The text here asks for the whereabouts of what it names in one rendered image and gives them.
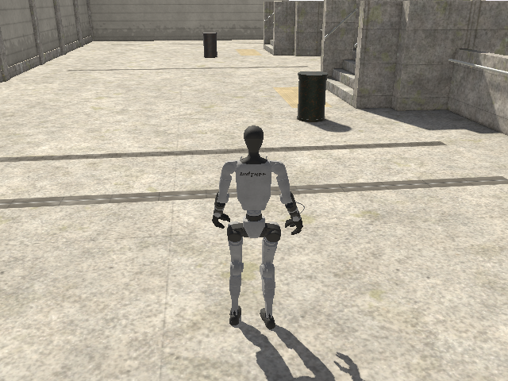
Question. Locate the right robot upper arm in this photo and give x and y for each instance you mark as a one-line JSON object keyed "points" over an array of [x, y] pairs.
{"points": [[279, 168]]}

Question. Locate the right robot forearm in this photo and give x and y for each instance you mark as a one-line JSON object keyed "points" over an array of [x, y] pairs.
{"points": [[293, 209]]}

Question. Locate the robot right hand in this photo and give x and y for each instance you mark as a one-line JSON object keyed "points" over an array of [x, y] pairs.
{"points": [[292, 223]]}

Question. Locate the left robot forearm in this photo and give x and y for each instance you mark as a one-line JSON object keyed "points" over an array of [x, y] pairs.
{"points": [[218, 207]]}

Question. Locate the robot right foot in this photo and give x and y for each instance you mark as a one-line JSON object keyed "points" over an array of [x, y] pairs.
{"points": [[269, 322]]}

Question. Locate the robot left hand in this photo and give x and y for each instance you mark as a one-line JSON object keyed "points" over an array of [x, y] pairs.
{"points": [[223, 217]]}

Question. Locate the left robot upper arm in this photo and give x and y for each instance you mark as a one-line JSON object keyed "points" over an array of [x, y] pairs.
{"points": [[229, 167]]}

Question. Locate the robot torso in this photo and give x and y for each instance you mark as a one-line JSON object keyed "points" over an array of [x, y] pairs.
{"points": [[253, 193]]}

